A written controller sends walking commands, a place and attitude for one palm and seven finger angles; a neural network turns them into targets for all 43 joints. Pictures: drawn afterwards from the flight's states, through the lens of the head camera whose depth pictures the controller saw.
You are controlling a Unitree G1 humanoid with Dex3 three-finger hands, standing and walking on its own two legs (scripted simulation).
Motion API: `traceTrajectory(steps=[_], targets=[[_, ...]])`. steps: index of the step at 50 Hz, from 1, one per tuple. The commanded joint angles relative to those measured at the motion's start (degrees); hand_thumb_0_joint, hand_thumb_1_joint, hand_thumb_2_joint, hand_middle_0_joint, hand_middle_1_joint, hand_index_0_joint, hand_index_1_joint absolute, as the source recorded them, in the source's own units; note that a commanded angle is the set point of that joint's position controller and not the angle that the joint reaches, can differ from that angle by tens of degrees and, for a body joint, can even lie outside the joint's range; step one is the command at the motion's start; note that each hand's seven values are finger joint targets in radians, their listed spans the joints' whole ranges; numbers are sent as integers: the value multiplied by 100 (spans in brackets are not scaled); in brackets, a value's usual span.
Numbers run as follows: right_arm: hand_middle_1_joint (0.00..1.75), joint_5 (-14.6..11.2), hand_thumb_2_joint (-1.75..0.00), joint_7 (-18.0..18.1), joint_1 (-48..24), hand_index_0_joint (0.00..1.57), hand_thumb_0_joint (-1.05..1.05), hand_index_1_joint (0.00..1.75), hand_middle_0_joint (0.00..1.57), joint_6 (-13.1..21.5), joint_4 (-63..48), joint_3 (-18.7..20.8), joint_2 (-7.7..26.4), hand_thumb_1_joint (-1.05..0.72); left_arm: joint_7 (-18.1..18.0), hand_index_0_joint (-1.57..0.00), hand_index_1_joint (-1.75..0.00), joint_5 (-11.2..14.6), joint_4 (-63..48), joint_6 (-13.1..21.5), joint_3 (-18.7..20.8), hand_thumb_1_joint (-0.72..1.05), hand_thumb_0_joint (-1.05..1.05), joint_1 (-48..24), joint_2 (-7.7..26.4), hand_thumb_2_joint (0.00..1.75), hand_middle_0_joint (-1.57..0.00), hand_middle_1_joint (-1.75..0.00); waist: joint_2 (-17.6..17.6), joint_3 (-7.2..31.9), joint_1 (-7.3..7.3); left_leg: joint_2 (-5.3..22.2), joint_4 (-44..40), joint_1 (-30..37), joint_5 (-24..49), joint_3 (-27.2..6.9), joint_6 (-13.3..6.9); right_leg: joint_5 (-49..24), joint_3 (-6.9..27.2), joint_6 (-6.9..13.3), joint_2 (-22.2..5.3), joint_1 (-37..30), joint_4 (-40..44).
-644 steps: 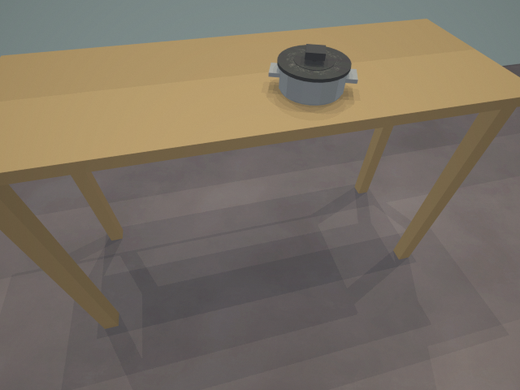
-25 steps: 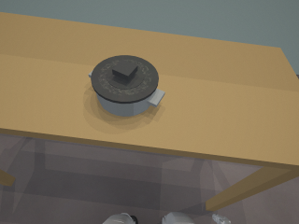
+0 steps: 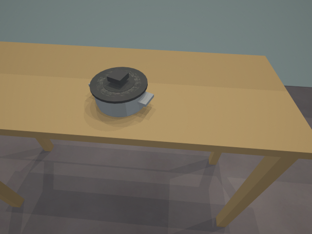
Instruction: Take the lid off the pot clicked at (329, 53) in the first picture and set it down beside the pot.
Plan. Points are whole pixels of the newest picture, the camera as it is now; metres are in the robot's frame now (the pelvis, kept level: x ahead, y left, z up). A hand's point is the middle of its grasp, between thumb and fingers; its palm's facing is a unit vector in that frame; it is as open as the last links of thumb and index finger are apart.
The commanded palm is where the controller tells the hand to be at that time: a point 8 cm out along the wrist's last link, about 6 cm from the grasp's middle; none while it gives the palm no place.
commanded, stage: come to a stop and stand still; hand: left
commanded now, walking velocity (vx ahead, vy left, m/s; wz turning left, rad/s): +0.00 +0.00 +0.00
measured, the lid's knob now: (118, 76) +0.50 +0.14 +0.15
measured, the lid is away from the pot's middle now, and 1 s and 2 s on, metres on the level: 0.00 0.00 0.00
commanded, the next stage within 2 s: look again from close up in 0.66 s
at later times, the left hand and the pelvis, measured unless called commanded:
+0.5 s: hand out of the picture -0.06 +0.19 -0.17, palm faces +0.06 -0.98 -0.19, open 7.3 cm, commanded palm none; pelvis -0.05 +0.02 +0.00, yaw +0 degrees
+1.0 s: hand out of the picture -0.02 +0.20 -0.18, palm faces +0.02 -0.98 -0.21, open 7.3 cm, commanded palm none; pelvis -0.03 +0.03 -0.01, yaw +0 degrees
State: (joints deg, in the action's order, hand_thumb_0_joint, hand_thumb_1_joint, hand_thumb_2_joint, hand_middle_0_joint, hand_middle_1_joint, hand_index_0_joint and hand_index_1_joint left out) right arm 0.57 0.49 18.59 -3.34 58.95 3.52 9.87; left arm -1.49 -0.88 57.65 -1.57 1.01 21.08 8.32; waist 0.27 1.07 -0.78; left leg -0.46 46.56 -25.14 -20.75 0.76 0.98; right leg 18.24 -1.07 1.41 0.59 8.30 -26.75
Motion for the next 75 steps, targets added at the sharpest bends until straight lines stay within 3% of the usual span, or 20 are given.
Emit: traceTrajectory(steps=[1,3,5,6,8,9,12,17,27,37,38,39,40,41,42,46,50,55,63,75], targets=[[30,-22,-90,82,-290,20,0,30,20,256,-256,-73,94,-90,-36,-20,-30,2,-218,272,156,90,0,-92,871,90,-20,-30,-840,-385,92,47,-1253,636,110,209,62,-2495,852,682,-1221,326,593],[30,-17,-90,129,-37,20,0,30,20,331,-78,-140,75,-90,-46,-20,-30,41,-77,257,133,90,0,-26,811,90,-20,-30,-485,-304,20,148,-2172,1430,1024,8,0,-2061,789,405,-996,623,373],[30,9,-90,177,-8,20,0,30,20,441,31,-121,378,-90,-44,-20,-30,70,19,237,107,90,0,245,576,90,-20,-30,283,-59,189,803,-2241,1898,2669,-576,-268,-1603,536,95,-615,699,188],[30,6,-90,189,-75,20,0,30,20,432,38,-111,440,-90,-54,-20,-30,73,24,222,105,90,0,219,557,90,-20,-30,96,-137,216,892,-2186,1732,2604,-562,-293,-1226,469,53,-509,566,364],[30,19,-90,197,-72,20,0,30,20,444,193,-154,395,-90,-66,-20,-30,84,180,187,95,90,0,87,543,90,-20,-30,811,-131,149,855,-2431,1445,2360,-734,-399,-958,293,-27,-521,342,327],[30,16,-90,192,-59,20,0,30,20,428,195,-157,399,-90,-60,-20,-30,82,188,170,96,90,0,25,555,90,-20,-30,949,-249,150,880,-2723,1176,1682,-791,-400,-596,242,-58,-467,215,350],[30,29,-90,183,-195,20,0,30,20,400,172,-143,384,-90,-37,-20,-30,37,298,154,72,90,0,98,458,90,-20,-30,546,-543,185,753,-2917,883,381,-800,-339,-530,279,-20,-463,297,520],[30,48,-90,159,-125,20,0,30,20,365,172,-123,388,-90,-15,-20,-30,4,331,159,70,90,0,47,427,90,-20,-30,48,-672,116,641,-2967,866,-237,-755,-307,-84,361,-18,-500,664,678],[30,65,-90,115,23,20,0,30,20,356,130,-150,382,-90,-18,-20,-30,7,258,185,81,90,0,91,505,90,-20,-30,-234,-639,71,514,-2718,881,-90,-601,-292,357,568,31,-580,998,787],[30,37,-90,121,99,20,0,30,20,420,180,-188,280,-90,-38,-20,-30,21,285,245,71,90,0,207,453,90,-20,-30,17,-479,90,524,-2610,943,418,-580,-278,-238,526,72,-598,818,621],[30,-16,-90,64,-548,20,0,30,20,454,-154,-202,516,-90,-259,-20,-30,-99,480,347,-31,90,0,552,539,90,-20,-30,-50,-711,317,494,-1606,838,662,-194,-88,-792,695,75,-725,854,747],[30,14,-90,0,-183,20,0,30,20,385,-286,-232,235,-90,-209,-20,-30,-47,168,375,-37,90,0,86,790,90,-20,-30,-211,-386,-62,251,-1528,963,10,-178,-88,1114,1080,230,-987,1214,1017],[30,57,-90,-10,12,20,0,30,20,377,-224,-213,246,-90,-168,-20,-30,-48,25,373,-4,90,0,-100,791,90,-20,-30,192,-516,-160,232,-1583,1074,111,-189,-146,1550,1074,327,-960,1584,929],[30,72,-90,-6,188,20,0,30,20,371,-211,-194,253,-90,-144,-20,-30,-19,8,361,57,90,0,-143,905,90,-20,-30,570,-42,-146,275,-1673,1294,224,-263,-173,1096,857,394,-874,1392,588],[30,67,-90,16,224,20,0,30,20,390,-287,-181,289,-90,-146,-20,-30,-7,-34,359,47,90,0,-127,791,90,-20,-30,694,-126,-180,383,-1841,1065,84,-425,-222,951,703,351,-684,1341,350],[30,22,-90,42,6,20,0,30,20,478,-403,-192,401,-90,-119,-20,-30,-19,37,335,-15,90,0,106,509,90,-20,-30,176,-394,89,614,-2404,488,86,-845,-435,106,342,212,-381,811,-44],[30,-2,-90,64,74,20,0,30,20,553,-284,-209,424,-90,-150,-20,-30,4,60,358,-41,90,0,85,469,90,-20,-30,-199,-448,70,564,-2275,746,1008,-647,-420,-520,451,159,-466,697,-3],[30,-1,-90,86,11,20,0,30,20,559,-197,-217,464,-90,-160,-20,-30,12,5,329,-8,90,0,7,576,90,-20,-30,-137,-415,81,545,-2214,1017,1466,-538,-405,-868,475,105,-513,632,15],[30,4,-90,94,-181,20,0,30,20,527,-145,-213,534,-90,-134,-20,-30,15,-63,265,16,90,0,-191,734,90,-20,-30,14,-449,85,563,-2287,1126,1316,-478,-373,-812,490,71,-522,624,103],[30,-14,-90,119,-335,20,0,30,20,526,-7,-206,506,-90,-118,-20,-30,21,23,288,17,90,0,-207,789,90,-20,-30,64,-207,86,569,-2141,1482,1912,-364,-326,-1405,548,54,-614,419,189]])
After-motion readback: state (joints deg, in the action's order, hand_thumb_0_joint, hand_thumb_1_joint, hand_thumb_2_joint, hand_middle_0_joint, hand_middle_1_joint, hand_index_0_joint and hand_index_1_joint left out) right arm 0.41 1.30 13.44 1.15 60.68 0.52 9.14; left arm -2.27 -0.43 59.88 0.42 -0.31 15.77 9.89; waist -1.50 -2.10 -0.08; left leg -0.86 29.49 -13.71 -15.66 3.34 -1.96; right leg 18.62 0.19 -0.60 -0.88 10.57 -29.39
